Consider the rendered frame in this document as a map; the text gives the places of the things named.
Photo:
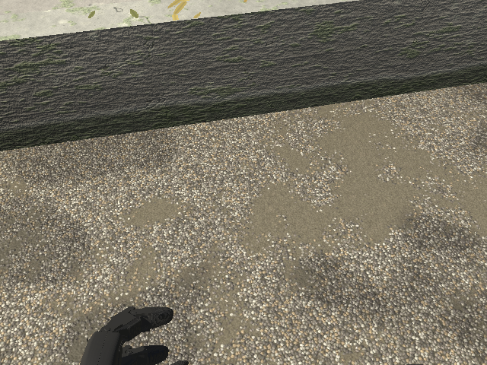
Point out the left robot hand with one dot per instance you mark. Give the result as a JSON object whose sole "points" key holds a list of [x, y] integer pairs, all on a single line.
{"points": [[105, 347]]}

